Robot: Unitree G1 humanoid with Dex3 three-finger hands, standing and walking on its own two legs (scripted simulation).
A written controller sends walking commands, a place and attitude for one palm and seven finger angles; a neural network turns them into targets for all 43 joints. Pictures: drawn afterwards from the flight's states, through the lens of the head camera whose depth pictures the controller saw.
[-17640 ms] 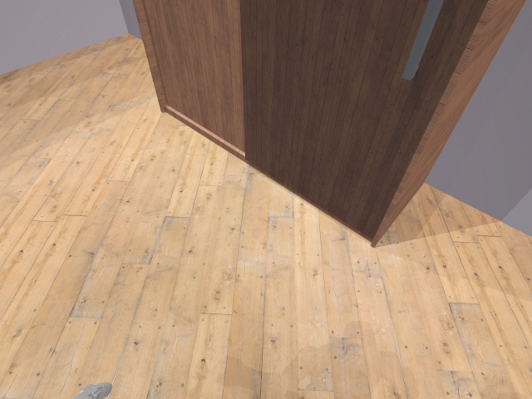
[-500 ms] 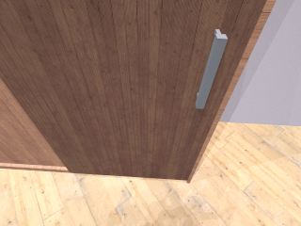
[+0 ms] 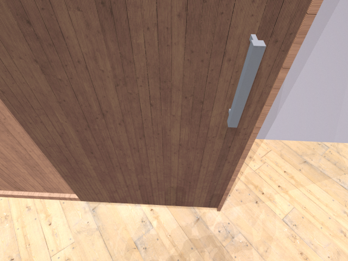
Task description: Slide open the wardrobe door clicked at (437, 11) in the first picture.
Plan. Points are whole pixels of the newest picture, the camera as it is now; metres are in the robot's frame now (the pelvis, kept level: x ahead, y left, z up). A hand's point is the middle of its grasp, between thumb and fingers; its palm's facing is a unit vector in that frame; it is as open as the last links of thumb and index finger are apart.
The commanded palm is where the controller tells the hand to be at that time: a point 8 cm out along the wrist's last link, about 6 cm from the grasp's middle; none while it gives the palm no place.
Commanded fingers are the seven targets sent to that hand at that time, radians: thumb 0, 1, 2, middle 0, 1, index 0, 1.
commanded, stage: look again from close up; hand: right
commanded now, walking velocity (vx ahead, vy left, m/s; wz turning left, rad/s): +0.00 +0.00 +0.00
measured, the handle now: (241, 85) +0.50 -0.14 +0.15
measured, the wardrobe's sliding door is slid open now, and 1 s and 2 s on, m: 0.00 0.00 0.00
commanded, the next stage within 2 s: raise the hand with hooked fingers in 0.22 s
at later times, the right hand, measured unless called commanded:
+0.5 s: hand (272, 235) +0.19 -0.20 +0.00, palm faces +0.29 +0.95 -0.12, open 7.6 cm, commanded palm +0.10 -0.24 -0.04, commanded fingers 0.00 -0.67 -0.80 0.22 0.45 0.22 0.45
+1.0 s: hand (282, 242) +0.17 -0.19 +0.03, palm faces -0.05 +0.99 -0.12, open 10.1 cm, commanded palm +0.13 -0.26 +0.04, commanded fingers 0.00 -0.08 -0.55 0.26 0.82 0.26 0.82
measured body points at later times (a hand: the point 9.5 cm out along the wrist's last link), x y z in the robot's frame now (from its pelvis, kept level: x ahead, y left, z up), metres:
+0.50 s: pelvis -0.01 +0.01 -0.01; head -0.02 +0.02 +0.44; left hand +0.10 +0.25 -0.13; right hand +0.17 -0.24 +0.01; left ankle -0.03 +0.12 -0.74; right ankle +0.00 -0.10 -0.74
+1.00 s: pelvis -0.04 +0.03 -0.05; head -0.02 +0.03 +0.40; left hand +0.17 +0.24 -0.12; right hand +0.17 -0.25 +0.04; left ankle -0.03 +0.12 -0.74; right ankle -0.01 -0.10 -0.74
